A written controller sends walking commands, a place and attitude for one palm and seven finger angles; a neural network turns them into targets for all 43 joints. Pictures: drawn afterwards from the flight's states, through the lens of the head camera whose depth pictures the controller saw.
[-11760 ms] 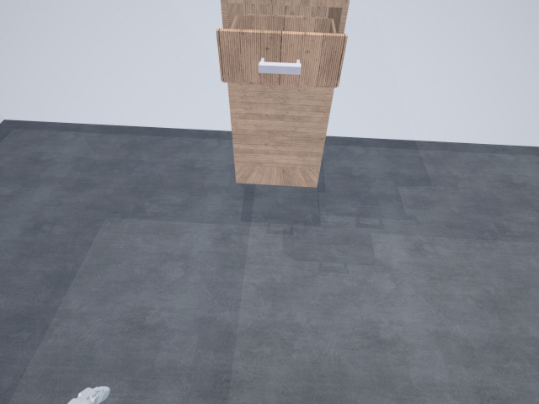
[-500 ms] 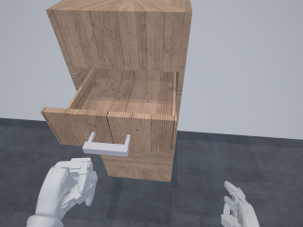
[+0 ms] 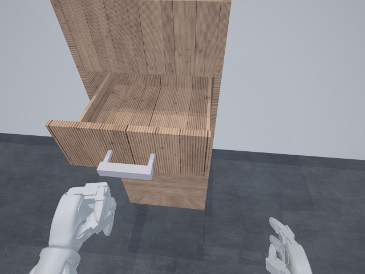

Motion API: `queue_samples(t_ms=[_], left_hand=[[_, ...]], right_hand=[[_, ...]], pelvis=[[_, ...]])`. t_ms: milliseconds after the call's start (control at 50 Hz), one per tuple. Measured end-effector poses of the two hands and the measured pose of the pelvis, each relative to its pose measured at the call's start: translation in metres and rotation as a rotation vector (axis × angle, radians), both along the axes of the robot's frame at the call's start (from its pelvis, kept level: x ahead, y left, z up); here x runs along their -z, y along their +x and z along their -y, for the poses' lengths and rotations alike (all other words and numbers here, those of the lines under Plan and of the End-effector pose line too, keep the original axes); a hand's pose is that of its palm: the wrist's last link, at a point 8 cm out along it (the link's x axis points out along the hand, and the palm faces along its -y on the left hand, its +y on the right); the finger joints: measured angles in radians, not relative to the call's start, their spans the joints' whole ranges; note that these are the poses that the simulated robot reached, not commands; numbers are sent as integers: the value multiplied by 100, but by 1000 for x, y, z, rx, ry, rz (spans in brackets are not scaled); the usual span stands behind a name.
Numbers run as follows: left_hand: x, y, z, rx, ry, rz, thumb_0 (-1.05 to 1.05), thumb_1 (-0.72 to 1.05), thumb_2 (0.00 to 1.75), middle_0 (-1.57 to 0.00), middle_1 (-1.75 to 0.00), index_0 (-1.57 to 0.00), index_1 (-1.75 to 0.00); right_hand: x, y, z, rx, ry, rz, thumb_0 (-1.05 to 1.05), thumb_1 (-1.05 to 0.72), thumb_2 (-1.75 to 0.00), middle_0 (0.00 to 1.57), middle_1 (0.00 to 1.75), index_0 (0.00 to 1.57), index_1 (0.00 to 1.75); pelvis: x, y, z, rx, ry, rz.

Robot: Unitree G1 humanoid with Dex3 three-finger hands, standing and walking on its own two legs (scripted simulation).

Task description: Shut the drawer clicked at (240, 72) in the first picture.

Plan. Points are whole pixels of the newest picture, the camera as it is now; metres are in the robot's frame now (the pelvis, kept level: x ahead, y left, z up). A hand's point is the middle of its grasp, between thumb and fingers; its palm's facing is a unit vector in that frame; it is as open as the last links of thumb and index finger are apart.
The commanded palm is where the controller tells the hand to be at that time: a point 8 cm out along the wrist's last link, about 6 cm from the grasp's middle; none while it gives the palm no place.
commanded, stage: bring the fist close to the handle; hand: left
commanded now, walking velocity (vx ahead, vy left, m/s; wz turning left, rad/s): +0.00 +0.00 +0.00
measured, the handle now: (128, 163) +0.36 +0.17 +0.04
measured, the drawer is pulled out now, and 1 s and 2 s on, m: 0.24 0.24 0.16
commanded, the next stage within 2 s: push the drawer shut in 1.08 s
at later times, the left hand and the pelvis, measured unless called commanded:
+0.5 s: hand (127, 203) +0.24 +0.14 +0.06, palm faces -0.03 -1.00 -0.04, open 3.3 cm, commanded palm +0.23 +0.19 +0.06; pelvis +0.00 +0.00 -0.01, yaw -1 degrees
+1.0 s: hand (131, 197) +0.27 +0.14 +0.04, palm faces -0.03 -1.00 -0.03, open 3.3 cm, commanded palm +0.24 +0.19 +0.04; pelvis +0.00 +0.01 -0.02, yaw -1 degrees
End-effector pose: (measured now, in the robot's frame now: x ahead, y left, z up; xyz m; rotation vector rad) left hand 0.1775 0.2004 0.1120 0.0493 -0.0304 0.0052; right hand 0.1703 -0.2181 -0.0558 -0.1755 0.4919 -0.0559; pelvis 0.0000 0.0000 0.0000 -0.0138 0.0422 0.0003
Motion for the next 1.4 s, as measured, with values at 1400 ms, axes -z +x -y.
queue_samples(t_ms=[1400], left_hand=[[70, 85, 11, 50, -5, -9, -1, 89, 93, -140, -160, -140, -160]], right_hand=[[52, -26, 10, 52, -26, -247, 1, -91, -90, 20, 30, 20, 30]], pelvis=[[25, -9, -5, 4, 5, -148]])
